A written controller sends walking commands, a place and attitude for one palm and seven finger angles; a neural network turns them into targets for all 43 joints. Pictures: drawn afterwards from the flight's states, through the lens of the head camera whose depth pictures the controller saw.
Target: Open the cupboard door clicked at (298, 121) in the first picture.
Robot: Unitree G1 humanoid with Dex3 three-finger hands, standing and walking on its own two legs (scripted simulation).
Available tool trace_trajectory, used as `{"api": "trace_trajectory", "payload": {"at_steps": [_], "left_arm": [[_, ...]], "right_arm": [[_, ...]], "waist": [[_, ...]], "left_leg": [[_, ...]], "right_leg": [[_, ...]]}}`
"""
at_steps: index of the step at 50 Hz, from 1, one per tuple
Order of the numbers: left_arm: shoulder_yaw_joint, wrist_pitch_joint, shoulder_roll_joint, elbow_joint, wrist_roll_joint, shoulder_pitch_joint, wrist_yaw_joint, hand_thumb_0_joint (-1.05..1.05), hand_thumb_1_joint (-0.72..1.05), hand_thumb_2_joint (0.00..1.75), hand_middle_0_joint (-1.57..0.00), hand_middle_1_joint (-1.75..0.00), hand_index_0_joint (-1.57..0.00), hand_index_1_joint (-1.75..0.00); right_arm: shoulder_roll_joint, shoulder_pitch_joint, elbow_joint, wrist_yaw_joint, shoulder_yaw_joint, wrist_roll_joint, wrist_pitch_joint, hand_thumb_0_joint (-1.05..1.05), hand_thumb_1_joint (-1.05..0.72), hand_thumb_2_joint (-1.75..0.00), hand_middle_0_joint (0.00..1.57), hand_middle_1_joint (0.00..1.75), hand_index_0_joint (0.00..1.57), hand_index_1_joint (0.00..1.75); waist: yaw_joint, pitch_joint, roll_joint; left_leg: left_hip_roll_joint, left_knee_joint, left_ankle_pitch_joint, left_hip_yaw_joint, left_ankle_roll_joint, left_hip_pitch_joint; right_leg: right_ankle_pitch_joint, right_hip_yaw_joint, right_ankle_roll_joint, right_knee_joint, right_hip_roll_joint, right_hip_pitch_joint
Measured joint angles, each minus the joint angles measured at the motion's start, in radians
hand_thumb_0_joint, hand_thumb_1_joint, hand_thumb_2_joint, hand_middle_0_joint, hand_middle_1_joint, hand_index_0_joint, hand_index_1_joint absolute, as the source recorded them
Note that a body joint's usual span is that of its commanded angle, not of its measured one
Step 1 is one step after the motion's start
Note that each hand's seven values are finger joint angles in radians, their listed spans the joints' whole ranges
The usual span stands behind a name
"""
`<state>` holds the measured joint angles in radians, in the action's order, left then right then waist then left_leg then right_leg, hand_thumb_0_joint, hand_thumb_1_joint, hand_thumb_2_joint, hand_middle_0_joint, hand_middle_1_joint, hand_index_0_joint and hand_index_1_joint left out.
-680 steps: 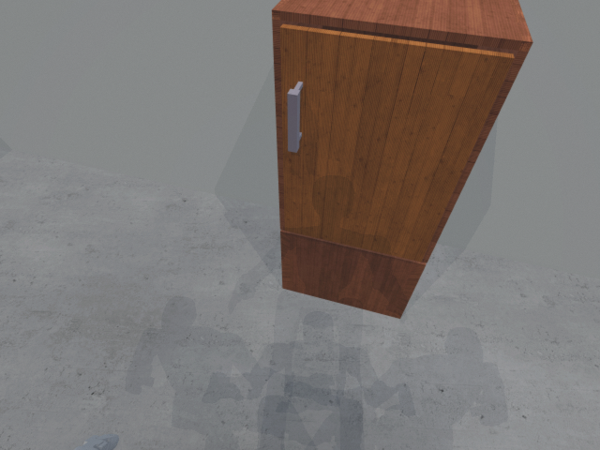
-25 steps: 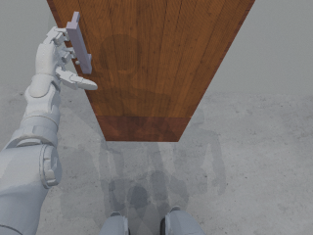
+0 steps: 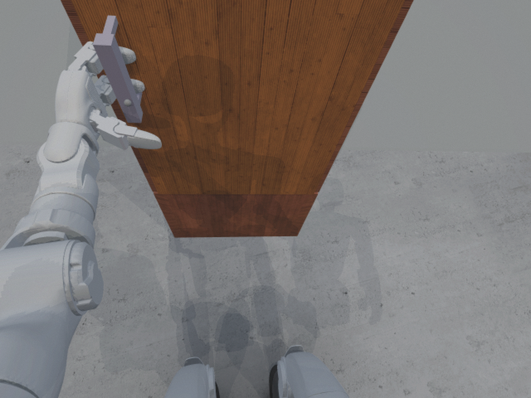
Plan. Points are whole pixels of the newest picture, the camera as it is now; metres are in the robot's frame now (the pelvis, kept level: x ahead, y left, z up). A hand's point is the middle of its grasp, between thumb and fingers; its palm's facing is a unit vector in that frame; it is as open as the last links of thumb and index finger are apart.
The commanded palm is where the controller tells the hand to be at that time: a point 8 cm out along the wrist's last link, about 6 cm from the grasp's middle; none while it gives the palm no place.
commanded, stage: close the thumb around the handle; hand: left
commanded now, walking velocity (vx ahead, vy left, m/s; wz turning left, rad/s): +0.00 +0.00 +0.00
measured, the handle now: (123, 73) +0.57 +0.16 +0.10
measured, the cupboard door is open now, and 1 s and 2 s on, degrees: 0 1 42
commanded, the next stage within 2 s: pull the door open along its arc in 0.74 s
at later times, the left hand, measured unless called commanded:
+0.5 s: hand (131, 101) +0.52 +0.15 +0.09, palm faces -0.05 -1.00 -0.01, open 8.3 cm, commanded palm +0.50 +0.19 +0.10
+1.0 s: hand (141, 107) +0.52 +0.13 +0.09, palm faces -0.06 -1.00 -0.01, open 5.4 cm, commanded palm +0.48 +0.18 +0.10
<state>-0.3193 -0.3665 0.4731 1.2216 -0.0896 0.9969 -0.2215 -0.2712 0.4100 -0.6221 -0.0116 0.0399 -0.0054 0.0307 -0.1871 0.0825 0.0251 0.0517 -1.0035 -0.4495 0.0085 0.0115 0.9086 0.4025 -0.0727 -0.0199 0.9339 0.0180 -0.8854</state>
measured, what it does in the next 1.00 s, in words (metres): stands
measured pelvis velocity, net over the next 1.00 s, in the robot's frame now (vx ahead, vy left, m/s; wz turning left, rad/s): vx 0.00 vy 0.00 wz -0.01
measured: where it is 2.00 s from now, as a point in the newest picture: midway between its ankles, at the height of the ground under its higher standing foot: outside the picture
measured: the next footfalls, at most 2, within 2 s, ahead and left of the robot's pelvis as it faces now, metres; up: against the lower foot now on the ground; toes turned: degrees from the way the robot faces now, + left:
none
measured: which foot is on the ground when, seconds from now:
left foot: down 0.00-1.00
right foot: down 0.00-1.00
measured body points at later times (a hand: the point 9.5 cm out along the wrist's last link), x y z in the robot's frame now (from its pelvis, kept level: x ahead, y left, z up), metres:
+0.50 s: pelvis +0.01 +0.00 +0.00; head +0.13 +0.01 +0.43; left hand +0.52 +0.20 +0.09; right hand +0.00 -0.26 -0.11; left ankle +0.01 +0.11 -0.68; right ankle +0.02 -0.11 -0.68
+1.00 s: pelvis +0.00 +0.00 +0.00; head +0.12 +0.01 +0.44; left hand +0.51 +0.19 +0.09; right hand +0.00 -0.26 -0.11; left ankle +0.01 +0.11 -0.68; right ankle +0.02 -0.11 -0.68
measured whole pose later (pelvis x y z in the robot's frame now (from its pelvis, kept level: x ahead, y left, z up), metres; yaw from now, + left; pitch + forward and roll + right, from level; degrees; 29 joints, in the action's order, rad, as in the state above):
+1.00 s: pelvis +0.00 +0.00 +0.00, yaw -1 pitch +20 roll -2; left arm -0.32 -0.37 0.42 1.15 -0.09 0.93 -0.18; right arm -0.27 0.41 -0.60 -0.02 0.03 0.00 0.04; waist -0.18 0.09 0.03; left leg 0.05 -0.99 -0.45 0.03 0.01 0.88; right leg 0.40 -0.05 -0.02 0.93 0.02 -0.87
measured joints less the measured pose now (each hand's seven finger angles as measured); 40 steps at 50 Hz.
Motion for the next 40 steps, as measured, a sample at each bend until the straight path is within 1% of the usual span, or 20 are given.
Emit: {"api": "trace_trajectory", "payload": {"at_steps": [6, 10, 17, 24, 31, 34, 37, 40], "left_arm": [[0.003, -0.001, -0.016, -0.017, -0.004, -0.017, 0.014, -0.01, -0.48, 0.30, -0.31, -1.22, -0.33, -1.24], [0.006, -0.005, -0.025, -0.019, -0.001, -0.025, 0.019, -0.01, -0.40, 0.34, -0.31, -1.22, -0.32, -1.24], [0.003, -0.008, -0.029, -0.017, 0.004, -0.027, 0.024, -0.01, -0.11, 0.46, -0.33, -1.24, -0.33, -1.26], [0.004, -0.014, -0.033, -0.015, 0.001, -0.022, 0.030, 0.00, 0.26, 0.62, -0.35, -1.28, -0.36, -1.30], [0.009, -0.007, -0.036, -0.019, 0.000, -0.030, 0.017, 0.00, 0.63, 0.78, -0.38, -1.32, -0.38, -1.33], [0.002, -0.009, -0.046, -0.014, 0.004, -0.023, 0.012, 0.00, 0.70, 0.82, -0.38, -1.33, -0.39, -1.34], [-0.005, -0.014, -0.052, -0.013, 0.010, -0.021, 0.022, 0.00, 0.72, 0.84, -0.39, -1.34, -0.38, -1.34], [-0.013, -0.017, -0.046, -0.005, 0.020, -0.014, 0.027, 0.00, 0.72, 0.86, -0.39, -1.35, -0.37, -1.34]], "right_arm": [[-0.001, 0.005, -0.007, -0.004, -0.004, -0.002, 0.002, 0.00, -0.91, -0.90, 0.20, 0.30, 0.20, 0.30], [0.000, 0.006, -0.008, -0.006, -0.005, -0.001, 0.004, 0.00, -0.91, -0.90, 0.20, 0.30, 0.20, 0.30], [0.004, 0.003, -0.002, -0.007, -0.003, -0.002, 0.006, 0.00, -0.91, -0.90, 0.20, 0.30, 0.20, 0.30], [0.005, -0.001, -0.003, -0.006, -0.003, -0.002, 0.007, 0.00, -0.91, -0.90, 0.20, 0.30, 0.20, 0.30], [0.004, -0.004, -0.002, -0.006, -0.005, 0.000, 0.013, 0.00, -0.91, -0.90, 0.20, 0.30, 0.20, 0.30], [0.003, -0.005, 0.000, -0.002, -0.003, 0.000, 0.013, 0.00, -0.91, -0.90, 0.20, 0.30, 0.20, 0.30], [0.002, -0.007, 0.003, -0.001, -0.003, -0.002, 0.011, 0.00, -0.91, -0.90, 0.20, 0.30, 0.20, 0.30], [0.002, -0.012, 0.005, 0.000, -0.001, -0.002, 0.010, 0.00, -0.91, -0.90, 0.20, 0.30, 0.20, 0.30]], "waist": [[0.004, 0.004, 0.002], [0.004, 0.007, 0.003], [0.003, 0.007, 0.005], [0.007, 0.006, 0.005], [0.009, 0.007, 0.005], [0.007, 0.007, 0.004], [0.004, 0.008, 0.003], [-0.001, 0.007, 0.002]], "left_leg": [[0.000, 0.003, -0.001, 0.002, 0.001, -0.007], [0.000, 0.007, -0.003, 0.004, 0.001, -0.016], [-0.001, 0.013, -0.004, 0.007, 0.002, -0.025], [-0.003, 0.012, -0.005, 0.007, 0.002, -0.022], [-0.002, 0.015, -0.007, 0.008, 0.002, -0.028], [-0.002, 0.014, -0.007, 0.007, 0.002, -0.026], [-0.003, 0.010, -0.006, 0.005, 0.001, -0.021], [-0.002, 0.004, -0.006, 0.005, 0.001, -0.014]], "right_leg": [[0.001, 0.002, 0.001, -0.003, 0.000, 0.006], [0.002, 0.004, 0.002, -0.007, 0.001, 0.015], [0.003, 0.008, 0.003, -0.010, 0.000, 0.022], [0.006, 0.009, 0.004, -0.006, -0.002, 0.017], [0.007, 0.010, 0.003, -0.010, 0.000, 0.022], [0.007, 0.009, 0.003, -0.009, -0.001, 0.021], [0.008, 0.008, 0.002, -0.005, -0.001, 0.016], [0.008, 0.007, 0.002, 0.002, -0.001, 0.010]]}}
